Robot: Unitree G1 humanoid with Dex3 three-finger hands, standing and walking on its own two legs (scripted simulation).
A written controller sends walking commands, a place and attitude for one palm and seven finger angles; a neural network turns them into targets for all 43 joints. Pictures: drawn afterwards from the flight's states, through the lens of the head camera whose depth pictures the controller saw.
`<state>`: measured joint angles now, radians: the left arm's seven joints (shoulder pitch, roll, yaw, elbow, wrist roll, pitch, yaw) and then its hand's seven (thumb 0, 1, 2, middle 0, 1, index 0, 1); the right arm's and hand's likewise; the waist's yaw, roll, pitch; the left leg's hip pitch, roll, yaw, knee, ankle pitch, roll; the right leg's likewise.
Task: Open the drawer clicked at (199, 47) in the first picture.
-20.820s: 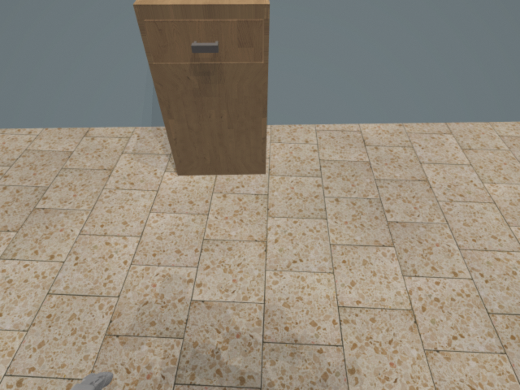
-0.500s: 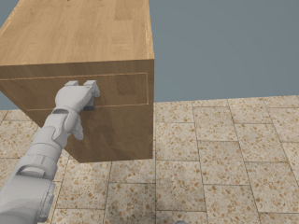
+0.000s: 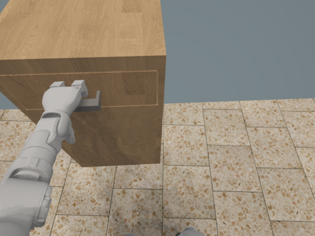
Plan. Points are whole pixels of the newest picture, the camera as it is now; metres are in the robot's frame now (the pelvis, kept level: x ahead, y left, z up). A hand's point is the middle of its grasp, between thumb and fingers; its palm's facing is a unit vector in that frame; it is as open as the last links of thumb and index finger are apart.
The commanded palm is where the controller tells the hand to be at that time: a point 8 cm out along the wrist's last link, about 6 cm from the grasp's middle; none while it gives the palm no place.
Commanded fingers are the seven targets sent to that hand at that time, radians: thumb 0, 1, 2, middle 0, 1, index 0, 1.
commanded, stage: lower the fingers behind the handle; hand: left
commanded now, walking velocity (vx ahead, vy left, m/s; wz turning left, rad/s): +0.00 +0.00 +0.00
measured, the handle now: (83, 99) +0.50 +0.23 -0.01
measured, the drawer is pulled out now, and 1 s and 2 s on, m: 0.00 0.00 0.00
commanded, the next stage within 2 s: lift the fingers back up to retry in 0.84 s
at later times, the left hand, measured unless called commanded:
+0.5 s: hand (72, 112) +0.45 +0.25 +0.00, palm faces -0.09 +0.04 -1.00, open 13.8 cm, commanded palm +0.43 +0.23 +0.03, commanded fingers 0.00 -0.50 0.30 -0.30 -1.20 -0.30 -1.20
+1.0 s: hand (72, 114) +0.44 +0.25 +0.00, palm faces -0.07 +0.01 -1.00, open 13.8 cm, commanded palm +0.42 +0.23 +0.04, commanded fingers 0.00 -0.50 0.30 -0.30 -1.20 -0.30 -1.20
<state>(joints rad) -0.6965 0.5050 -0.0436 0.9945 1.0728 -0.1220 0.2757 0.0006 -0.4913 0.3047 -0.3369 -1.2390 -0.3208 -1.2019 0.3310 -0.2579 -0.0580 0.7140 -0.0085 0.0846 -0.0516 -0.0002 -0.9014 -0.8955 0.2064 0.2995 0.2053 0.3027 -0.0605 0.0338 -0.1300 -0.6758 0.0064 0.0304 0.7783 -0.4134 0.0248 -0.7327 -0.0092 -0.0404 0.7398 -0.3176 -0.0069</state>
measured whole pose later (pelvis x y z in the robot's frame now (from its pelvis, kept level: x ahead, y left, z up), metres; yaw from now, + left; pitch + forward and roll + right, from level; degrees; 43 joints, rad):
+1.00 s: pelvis -0.03 +0.00 -0.02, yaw +0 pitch +21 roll -1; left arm -0.79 0.51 -0.07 1.03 1.07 -0.05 0.31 0.00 -0.49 0.30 -0.23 -1.32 -0.32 -1.20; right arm 0.34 -0.26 -0.04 0.70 -0.01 0.07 -0.03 0.00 -0.90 -0.90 0.21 0.30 0.20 0.30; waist -0.07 0.04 -0.15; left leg -0.86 0.01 0.03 0.94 -0.44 0.03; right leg -0.91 -0.01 -0.04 0.88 -0.33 -0.01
